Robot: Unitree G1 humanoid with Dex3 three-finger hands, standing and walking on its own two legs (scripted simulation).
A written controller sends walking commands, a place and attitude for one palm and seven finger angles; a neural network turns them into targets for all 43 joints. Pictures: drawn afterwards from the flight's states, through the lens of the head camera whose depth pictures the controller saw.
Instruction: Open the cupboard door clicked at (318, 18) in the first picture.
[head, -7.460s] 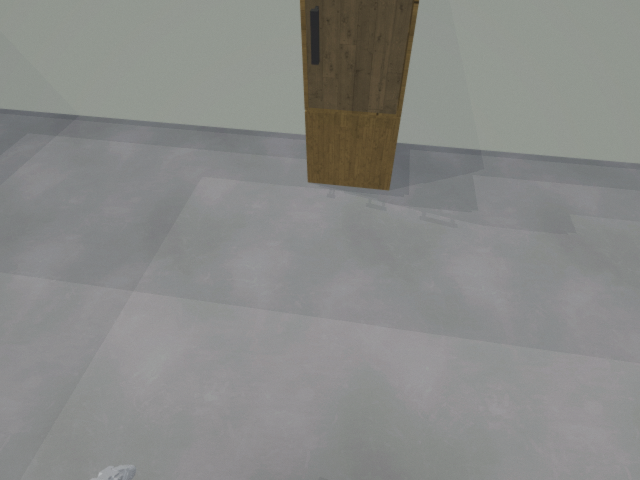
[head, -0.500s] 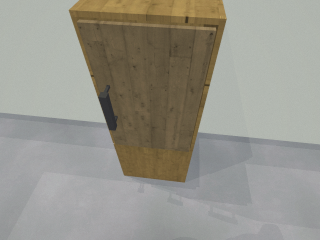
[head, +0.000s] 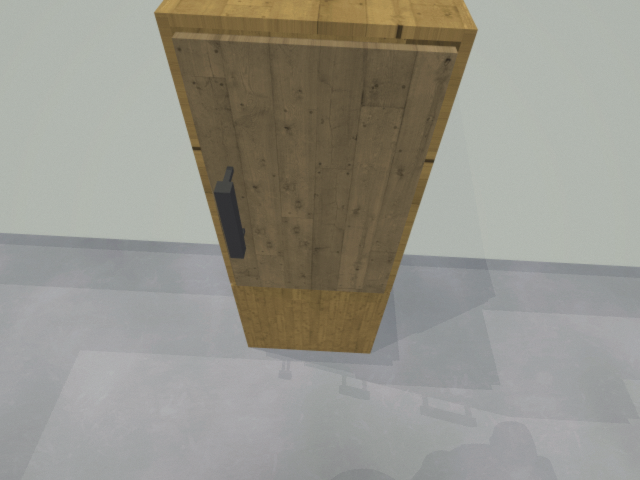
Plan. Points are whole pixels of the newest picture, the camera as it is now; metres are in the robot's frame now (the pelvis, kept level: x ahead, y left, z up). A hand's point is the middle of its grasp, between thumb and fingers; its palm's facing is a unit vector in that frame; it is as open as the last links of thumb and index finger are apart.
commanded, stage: come to a stop and stand still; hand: left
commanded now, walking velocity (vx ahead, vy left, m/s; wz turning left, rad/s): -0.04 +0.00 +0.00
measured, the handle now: (233, 214) +0.55 +0.18 -0.05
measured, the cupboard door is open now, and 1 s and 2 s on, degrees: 0 0 0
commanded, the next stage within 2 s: look again from close up in 0.72 s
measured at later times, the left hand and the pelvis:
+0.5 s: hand out of the picture +0.07 +0.16 -0.17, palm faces +0.00 -0.97 -0.24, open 7.3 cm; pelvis +0.03 -0.02 -0.01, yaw +0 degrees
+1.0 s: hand out of the picture +0.05 +0.17 -0.18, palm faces +0.00 -0.98 -0.21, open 7.3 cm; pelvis +0.04 -0.01 +0.00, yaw -1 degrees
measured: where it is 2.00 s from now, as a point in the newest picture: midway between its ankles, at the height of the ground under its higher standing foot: outside the picture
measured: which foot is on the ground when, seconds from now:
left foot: down 0.00-1.00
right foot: up 0.00-0.02, down 0.04-1.00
